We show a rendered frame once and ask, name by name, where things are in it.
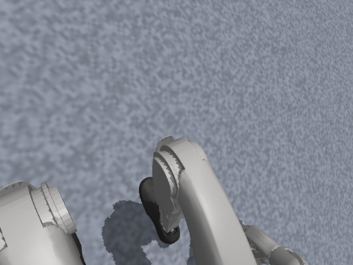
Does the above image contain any right robot hand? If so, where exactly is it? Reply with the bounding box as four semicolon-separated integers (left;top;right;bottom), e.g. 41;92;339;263
239;220;280;265

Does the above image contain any right robot arm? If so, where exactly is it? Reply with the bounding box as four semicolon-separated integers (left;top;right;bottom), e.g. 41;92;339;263
269;246;309;265

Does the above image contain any left robot foot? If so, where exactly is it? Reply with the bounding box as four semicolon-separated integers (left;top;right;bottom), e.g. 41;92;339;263
72;233;86;265

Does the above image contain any right robot foot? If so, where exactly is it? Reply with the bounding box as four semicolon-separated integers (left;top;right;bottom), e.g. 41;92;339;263
139;177;180;244

